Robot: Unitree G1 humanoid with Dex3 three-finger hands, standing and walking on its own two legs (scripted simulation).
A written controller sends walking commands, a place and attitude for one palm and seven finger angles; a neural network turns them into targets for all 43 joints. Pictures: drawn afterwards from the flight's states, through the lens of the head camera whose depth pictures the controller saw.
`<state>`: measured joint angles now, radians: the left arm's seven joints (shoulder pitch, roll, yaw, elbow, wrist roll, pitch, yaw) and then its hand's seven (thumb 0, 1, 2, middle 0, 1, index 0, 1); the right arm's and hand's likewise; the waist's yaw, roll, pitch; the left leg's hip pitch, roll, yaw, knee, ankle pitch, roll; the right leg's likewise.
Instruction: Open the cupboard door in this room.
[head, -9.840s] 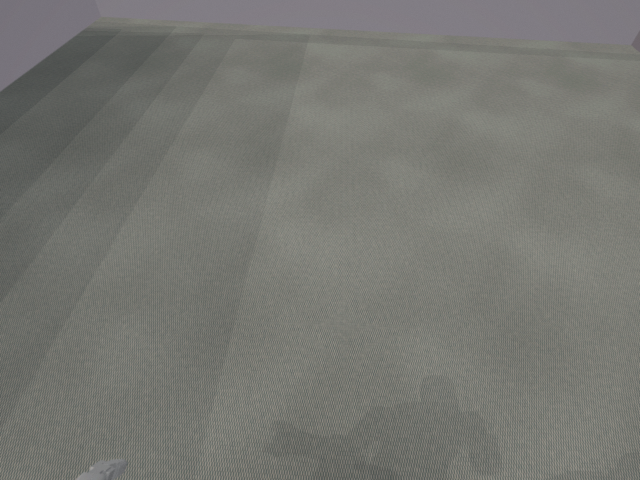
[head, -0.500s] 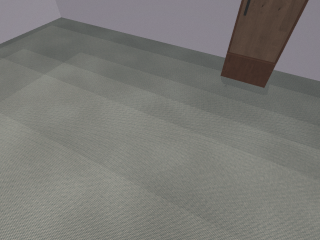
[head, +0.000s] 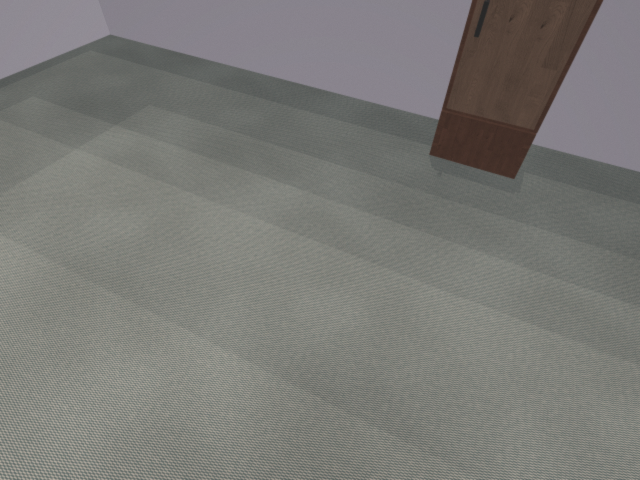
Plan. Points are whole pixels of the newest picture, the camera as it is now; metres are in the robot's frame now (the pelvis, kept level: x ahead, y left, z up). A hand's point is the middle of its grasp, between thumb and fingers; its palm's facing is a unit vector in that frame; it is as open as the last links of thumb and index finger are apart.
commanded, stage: turn or walk to find it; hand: left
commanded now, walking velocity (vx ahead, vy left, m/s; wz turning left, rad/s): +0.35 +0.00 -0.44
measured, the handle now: (482, 17) +1.84 -0.56 -0.05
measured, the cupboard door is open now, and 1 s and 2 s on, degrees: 0 0 0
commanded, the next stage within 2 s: stand and wait in 0.58 s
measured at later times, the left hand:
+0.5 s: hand (235, 474) +0.17 +0.14 -0.17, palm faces -0.09 -0.97 -0.21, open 7.4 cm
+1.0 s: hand (247, 331) +0.41 +0.16 -0.18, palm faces -0.18 -0.96 -0.19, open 7.4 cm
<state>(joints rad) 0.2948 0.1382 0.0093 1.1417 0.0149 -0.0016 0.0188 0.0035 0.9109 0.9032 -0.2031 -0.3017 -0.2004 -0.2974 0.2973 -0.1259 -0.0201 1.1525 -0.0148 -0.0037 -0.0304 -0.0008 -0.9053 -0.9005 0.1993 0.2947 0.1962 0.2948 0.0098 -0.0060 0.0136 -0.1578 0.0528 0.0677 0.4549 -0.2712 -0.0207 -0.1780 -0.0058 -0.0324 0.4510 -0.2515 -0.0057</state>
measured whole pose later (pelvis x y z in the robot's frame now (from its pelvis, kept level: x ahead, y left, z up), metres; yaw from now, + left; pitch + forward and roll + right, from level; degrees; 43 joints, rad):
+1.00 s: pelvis +0.32 -0.01 +0.00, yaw -13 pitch +0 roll -1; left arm 0.20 0.19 0.04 1.07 0.02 -0.01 0.02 0.00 0.91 0.90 -0.20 -0.30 -0.20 -0.30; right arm 0.17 -0.16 -0.04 1.04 -0.01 -0.05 -0.03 -0.03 -0.95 -0.90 0.20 0.30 0.20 0.30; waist 0.00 -0.03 0.07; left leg -0.30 0.03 0.18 0.47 -0.17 0.07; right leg -0.39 -0.08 -0.04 0.93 -0.42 0.04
